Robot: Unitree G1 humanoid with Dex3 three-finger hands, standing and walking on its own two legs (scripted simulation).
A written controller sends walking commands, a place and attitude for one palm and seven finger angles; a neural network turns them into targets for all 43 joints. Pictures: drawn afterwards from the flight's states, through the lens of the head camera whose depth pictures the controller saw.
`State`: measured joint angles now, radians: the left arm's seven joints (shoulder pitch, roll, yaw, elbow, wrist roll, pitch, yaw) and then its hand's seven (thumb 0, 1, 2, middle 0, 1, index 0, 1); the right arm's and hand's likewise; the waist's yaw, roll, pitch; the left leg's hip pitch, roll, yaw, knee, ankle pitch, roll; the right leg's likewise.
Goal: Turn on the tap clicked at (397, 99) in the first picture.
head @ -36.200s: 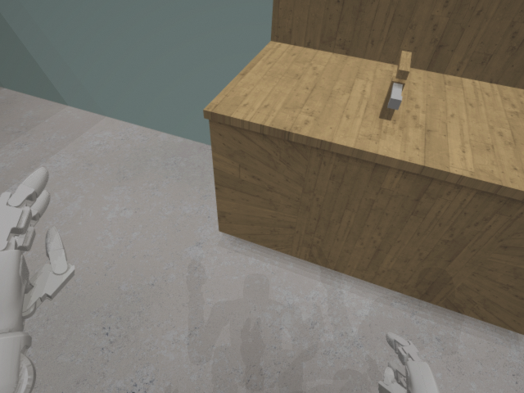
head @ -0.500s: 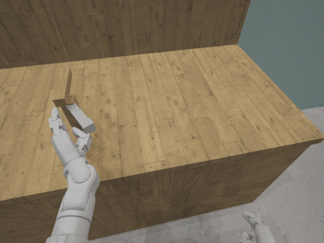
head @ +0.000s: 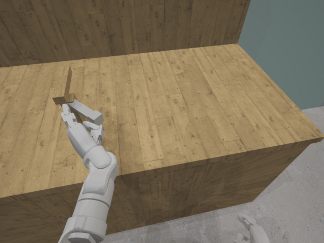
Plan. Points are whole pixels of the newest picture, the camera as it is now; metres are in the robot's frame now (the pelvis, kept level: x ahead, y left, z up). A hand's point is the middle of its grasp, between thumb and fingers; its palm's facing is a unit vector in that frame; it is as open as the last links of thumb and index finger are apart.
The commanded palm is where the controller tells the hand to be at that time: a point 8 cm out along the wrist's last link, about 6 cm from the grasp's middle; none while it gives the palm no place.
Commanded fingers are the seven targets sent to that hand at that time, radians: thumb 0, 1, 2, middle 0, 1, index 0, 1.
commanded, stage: push the lever round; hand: left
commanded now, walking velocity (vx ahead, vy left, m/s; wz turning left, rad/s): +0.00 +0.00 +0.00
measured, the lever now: (96, 118) +0.40 +0.21 +0.09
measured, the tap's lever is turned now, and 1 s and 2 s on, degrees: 42 75 83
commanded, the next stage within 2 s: lift the hand up off the lever in 1.02 s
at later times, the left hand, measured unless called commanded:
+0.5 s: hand (112, 120) +0.40 +0.16 +0.08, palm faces +0.78 -0.62 -0.08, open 7.4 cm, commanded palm +0.35 +0.18 +0.08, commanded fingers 0.00 0.90 0.90 -0.15 -0.15 -0.15 -0.15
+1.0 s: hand (117, 112) +0.43 +0.16 +0.08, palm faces +0.78 -0.61 -0.11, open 7.5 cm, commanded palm +0.38 +0.18 +0.08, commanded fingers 0.00 0.90 0.90 -0.15 -0.15 -0.15 -0.15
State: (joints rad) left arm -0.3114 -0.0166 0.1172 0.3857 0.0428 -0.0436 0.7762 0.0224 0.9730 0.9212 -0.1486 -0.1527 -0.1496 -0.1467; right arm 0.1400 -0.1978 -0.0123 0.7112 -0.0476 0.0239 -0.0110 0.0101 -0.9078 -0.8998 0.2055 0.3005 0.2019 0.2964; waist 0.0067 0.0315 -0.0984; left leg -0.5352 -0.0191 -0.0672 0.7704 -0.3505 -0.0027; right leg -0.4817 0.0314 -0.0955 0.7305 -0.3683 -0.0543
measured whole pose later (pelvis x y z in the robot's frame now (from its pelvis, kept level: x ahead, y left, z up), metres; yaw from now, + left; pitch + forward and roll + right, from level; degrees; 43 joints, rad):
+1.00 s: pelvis +0.00 -0.02 -0.01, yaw +0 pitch +11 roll -1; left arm -0.65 -0.01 0.27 0.73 0.12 -0.03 0.93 -0.02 0.95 0.95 -0.15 -0.15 -0.15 -0.15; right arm 0.17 -0.20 -0.03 0.76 -0.08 0.03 0.01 0.01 -0.91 -0.90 0.20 0.30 0.20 0.30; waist -0.05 0.02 -0.13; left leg -0.64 0.00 -0.08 0.80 -0.35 -0.03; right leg -0.59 0.05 -0.11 0.76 -0.37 -0.08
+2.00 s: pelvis +0.01 -0.01 +0.01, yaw +0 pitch +7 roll -1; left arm -0.57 -0.06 0.20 0.55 0.08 0.12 0.91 0.01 0.90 0.90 -0.15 -0.15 -0.15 -0.15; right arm 0.13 -0.18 -0.02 0.74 -0.07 0.05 0.02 0.01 -0.91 -0.90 0.20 0.30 0.20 0.30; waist -0.01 0.03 -0.12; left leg -0.51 -0.01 -0.07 0.72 -0.33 -0.02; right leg -0.46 0.04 -0.10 0.68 -0.35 -0.07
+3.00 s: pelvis +0.00 -0.01 +0.02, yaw +0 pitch +2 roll +0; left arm -0.51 -0.06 0.17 0.37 0.05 0.25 0.88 0.01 0.90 0.90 -0.15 -0.15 -0.15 -0.15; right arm 0.09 -0.18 -0.02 0.77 -0.05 0.03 0.00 0.01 -0.91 -0.90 0.20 0.30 0.20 0.30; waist 0.02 0.03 -0.08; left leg -0.36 0.00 -0.06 0.59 -0.28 -0.02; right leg -0.31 0.05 -0.09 0.57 -0.30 -0.07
